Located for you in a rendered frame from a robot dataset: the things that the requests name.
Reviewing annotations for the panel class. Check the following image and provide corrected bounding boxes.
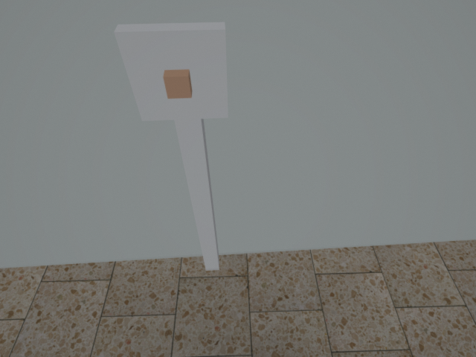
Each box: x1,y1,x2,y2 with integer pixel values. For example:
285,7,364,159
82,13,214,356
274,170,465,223
114,22,228,271

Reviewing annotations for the button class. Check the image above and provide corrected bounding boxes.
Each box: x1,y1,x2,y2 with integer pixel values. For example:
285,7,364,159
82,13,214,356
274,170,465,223
163,69,192,99

